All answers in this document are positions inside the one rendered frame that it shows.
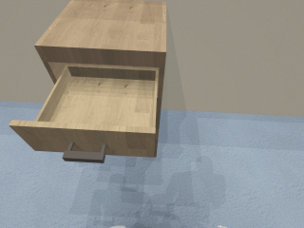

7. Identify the cabinet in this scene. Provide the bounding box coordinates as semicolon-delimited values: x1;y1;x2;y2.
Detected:
34;0;166;158

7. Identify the drawer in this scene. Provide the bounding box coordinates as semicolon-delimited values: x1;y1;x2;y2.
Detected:
9;65;159;158

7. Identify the handle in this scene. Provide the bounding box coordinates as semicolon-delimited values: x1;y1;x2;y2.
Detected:
62;142;106;163

